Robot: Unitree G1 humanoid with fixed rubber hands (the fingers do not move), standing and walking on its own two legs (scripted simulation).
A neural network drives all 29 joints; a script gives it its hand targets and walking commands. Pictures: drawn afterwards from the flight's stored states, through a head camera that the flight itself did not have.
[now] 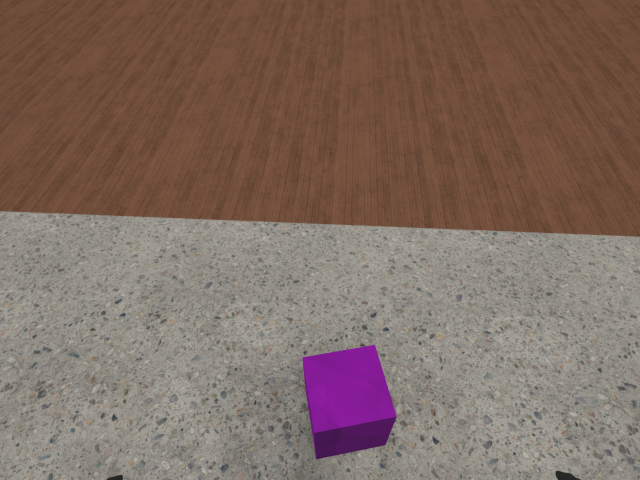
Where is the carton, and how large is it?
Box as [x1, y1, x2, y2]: [302, 345, 396, 458]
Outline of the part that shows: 374,345 302,357 306,395 316,458 385,444 396,416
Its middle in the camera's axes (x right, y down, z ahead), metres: +0.07 +0.47 +1.11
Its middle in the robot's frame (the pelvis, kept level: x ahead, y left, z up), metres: +0.46 -0.04 -0.66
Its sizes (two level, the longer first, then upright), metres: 0.210 0.200 0.250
